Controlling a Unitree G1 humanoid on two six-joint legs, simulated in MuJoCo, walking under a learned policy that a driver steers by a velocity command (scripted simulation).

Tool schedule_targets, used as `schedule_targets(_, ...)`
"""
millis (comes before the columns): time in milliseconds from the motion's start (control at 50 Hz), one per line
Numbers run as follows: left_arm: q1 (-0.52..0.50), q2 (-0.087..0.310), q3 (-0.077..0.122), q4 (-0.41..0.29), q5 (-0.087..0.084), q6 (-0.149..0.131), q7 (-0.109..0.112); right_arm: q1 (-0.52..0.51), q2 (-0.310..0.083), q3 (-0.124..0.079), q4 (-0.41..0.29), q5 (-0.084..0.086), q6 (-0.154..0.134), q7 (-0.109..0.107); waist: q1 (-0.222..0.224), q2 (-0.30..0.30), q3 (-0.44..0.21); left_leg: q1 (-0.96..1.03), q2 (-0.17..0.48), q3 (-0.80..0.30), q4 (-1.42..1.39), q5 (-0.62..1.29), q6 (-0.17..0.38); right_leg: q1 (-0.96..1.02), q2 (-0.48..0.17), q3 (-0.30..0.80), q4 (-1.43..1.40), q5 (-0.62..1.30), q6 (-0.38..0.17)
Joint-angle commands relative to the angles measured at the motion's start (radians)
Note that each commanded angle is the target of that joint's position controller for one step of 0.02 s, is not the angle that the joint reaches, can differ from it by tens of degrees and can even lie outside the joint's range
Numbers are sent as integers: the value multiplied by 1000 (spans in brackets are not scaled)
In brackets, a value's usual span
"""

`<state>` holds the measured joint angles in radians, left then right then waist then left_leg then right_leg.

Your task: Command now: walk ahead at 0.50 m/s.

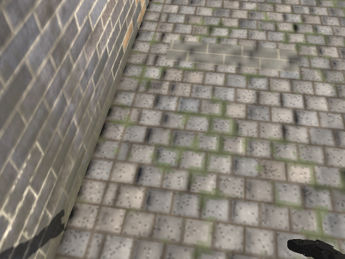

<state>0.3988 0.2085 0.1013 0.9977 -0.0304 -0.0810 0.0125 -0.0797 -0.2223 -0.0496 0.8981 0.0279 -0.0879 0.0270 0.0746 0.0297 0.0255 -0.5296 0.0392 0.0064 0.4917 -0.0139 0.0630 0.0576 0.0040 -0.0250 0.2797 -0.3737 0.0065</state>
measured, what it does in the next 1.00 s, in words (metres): walks ahead, turning right: left foot, then right foot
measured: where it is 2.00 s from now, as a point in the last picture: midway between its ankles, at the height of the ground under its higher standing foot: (231, 147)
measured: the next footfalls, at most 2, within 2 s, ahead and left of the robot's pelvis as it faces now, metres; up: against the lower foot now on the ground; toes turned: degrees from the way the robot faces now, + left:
left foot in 0.02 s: +0.19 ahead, +0.12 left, +0.00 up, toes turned +2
right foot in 0.60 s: +0.50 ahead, -0.15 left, +0.00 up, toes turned -18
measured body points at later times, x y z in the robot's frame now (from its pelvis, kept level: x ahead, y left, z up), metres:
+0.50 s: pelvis +0.27 +0.01 +0.01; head +0.29 +0.01 +0.45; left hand +0.49 +0.22 -0.11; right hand +0.21 -0.25 -0.13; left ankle +0.15 +0.12 -0.73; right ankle +0.45 -0.18 -0.67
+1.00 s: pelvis +0.55 -0.09 +0.01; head +0.57 -0.11 +0.46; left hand +0.68 +0.15 -0.11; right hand +0.64 -0.39 -0.10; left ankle +0.82 -0.01 -0.67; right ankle +0.46 -0.14 -0.73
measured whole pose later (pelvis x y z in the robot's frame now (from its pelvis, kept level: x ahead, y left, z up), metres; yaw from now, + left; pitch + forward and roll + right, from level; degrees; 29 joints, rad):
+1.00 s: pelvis +0.55 -0.09 +0.01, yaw -21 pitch +0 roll -1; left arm 0.30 0.23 0.07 0.89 -0.01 -0.08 0.01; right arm 0.04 -0.26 -0.05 0.88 0.01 -0.10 0.01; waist 0.05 0.05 0.05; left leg -0.66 0.10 -0.03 0.59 0.16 0.00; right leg 0.01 0.10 0.03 0.21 -0.22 -0.09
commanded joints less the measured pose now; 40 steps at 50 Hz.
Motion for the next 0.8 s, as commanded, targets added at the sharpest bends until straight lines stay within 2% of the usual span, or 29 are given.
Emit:
schedule_targets(20,-49,143,30,-48,13,-6,11,242,-186,-69,45,-3,-16,5,-182,-139,-124,382,-40,36,-1,-25,65,-98,-182,58,292,810,-113)
schedule_targets(40,-51,112,14,-79,34,-5,12,426,-262,-88,82,-16,-13,0,-236,32,-269,678,170,-220,-5,-36,141,-323,-110,8,648,502,-70)
schedule_targets(60,69,-20,-22,-83,6,-31,1,471,-298,-86,95,-45,-13,6,-158,338,-369,918,370,-696,-177,-252,300,-677,65,67,961,-193,-24)
schedule_targets(80,1,108,5,-86,-17,-47,5,445,-197,-58,100,-29,-15,4,-180,217,-305,886,322,-688,-236,-375,246,-786,18,178,1060,-197,-45)
schedule_targets(100,-78,157,18,-117,-31,-51,10,350,-146,-44,69,-25,-21,4,-172,170,-195,784,291,-506,-225,-268,203,-830,-15,169,1053,-111,-68)
schedule_targets(120,-107,151,20,-114,-24,-45,21,266,-123,-33,48,-33,-26,2,-137,68,-148,659,262,-373,-227,-93,178,-776,-68,149,1005,-23,-72)
schedule_targets(140,-130,127,22,-120,0,-40,26,243,-120,-33,51,-36,-33,3,-115,20,-112,563,236,-309,-257,-25,169,-732,-97,144,943,35,-70)
schedule_targets(180,-100,82,19,-121,0,-17,21,267,-105,-24,80,-44,-40,-1,-85,30,-107,507,226,-243,-303,39,167,-667,-123,154,898,85,-71)
schedule_targets(200,-76,60,16,-107,0,-10,14,279,-128,-32,99,-44,-38,-5,-62,26,-110,507,246,-228,-300,114,169,-674,-127,163,873,84,-56)
schedule_targets(240,-128,58,15,-136,9,4,9,323,-166,-41,120,-38,-36,-18,-71,13,-53,499,263,-165,-340,137,164,-755,-131,167,831,147,-33)
schedule_targets(280,-183,63,16,-161,12,13,8,345,-165,-41,132,-36,-29,-29,-81,17,-11,504,250,-101,-359,129,142,-832,-122,170,781,244,-18)
schedule_targets(300,-212,68,20,-173,4,16,4,354,-170,-42,148,-44,-22,-39,-78,25,2,485,252,-76,-364,119,126,-843,-117,178,758,299,-14)
schedule_targets(320,-250,66,18,-198,-3,14,-4,365,-156,-35,146,-38,-20,-47,-81,33,18,491,239,-45,-367,116,109,-867,-107,171,726,361,-9)
schedule_targets(340,-259,82,19,-202,-17,6,1,334,-185,-41,123,-50,-17,-53,-77,70,25,495,219,-13,-368,97,81,-887,-104,156,702,394,-18)
schedule_targets(360,-269,90,20,-202,-23,14,3,339,-149,-31,116,-52,-22,-56,-88,54,33,498,207,29,-369,62,60,-871,-102,142,652,462,-18)
schedule_targets(400,-334,77,11,-215,-27,20,-4,323,-135,-24,110,-49,-22,-68,-106,57,70,439,162,102,-372,95,30,-795,-93,87,523,549,-30)
schedule_targets(420,-366,65,1,-228,-24,26,-9,345,-142,-22,103,-53,-22,-70,-130,64,94,434,165,126,-395,60,40,-773,-91,43,495,578,-34)
schedule_targets(500,-482,46,-21,-290,-11,29,-51,421,-173,-21,125,-27,-8,-59,-174,40,136,584,217,160,-341,204,56,-783,-78,-30,354,479,-76)
schedule_targets(560,-395,101,-4,-300,6,35,-68,377,-249,-44,104,-7,14,-65,-97,84,52,689,247,201,-141,730,43,-648,-7,-119,344,279,-127)
schedule_targets(580,-281,143,14,-276,5,37,-68,359,-258,-49,91,-6,24,-68,-30,96,-18,679,241,211,8,864,33,-507,30,-136,341,246,-149)
schedule_targets(600,-108,203,45,-225,5,41,-59,334,-254,-48,77,-5,29,-68,63,75,-112,594,203,219,225,843,8,-262,66,-123,284,297,-184)
schedule_targets(620,27,289,72,-190,10,53,-33,355,-206,-33,51,-24,15,-63,94,-77,-222,330,157,210,546,424,-32,57,-70,116,285,363,-235)
schedule_targets(640,-42,347,73,-218,0,49,-32,458,-66,11,1,-35,-20,-35,-42,-358,-362,-103,-83,94,937,-509,-94,386,-319,693,130,181,-459)
schedule_targets(660,2,259,45,-228,19,43,-34,334,-149,-3,-20,1,-71,-18,37,-211,-446,-204,-62,-116,1001,-518,-60,406,-346,822,-17,68,-440)
schedule_targets(680,-31,210,31,-217,25,27,-34,224,-178,-9,-53,31,-86,-14,46,-144,-295,-272,-7,-106,961,-449,-28,305,-309,665,-23,136,-371)
schedule_targets(700,-107,175,19,-219,17,10,-41,195,-151,-4,-59,19,-89,-23,-8,-15,-174,-249,43,-99,852,-370,-19,121,-262,535,-29,246,-328)
schedule_targets(720,-157,143,8,-222,12,1,-42,201,-156,-12,-49,-2,-78,-30,-45,-2,-136,-181,73,-96,762,-331,-26,-6,-225,448,-37,313,-305)
schedule_targets(740,-184,121,-1,-227,18,-2,-37,236,-148,-16,-45,-9,-59,-29,-76,-37,-114,-119,93,-105,717,-307,-30,-86,-190,391,-54,367,-299)
schedule_targets(800,-168,151,4,-217,7,-3,-21,237,-123,-20,-59,-32,-24,-29,-102,-41,-69,-92,95,-75,576,-256,-73,-201,-170,319,-98,425,-300)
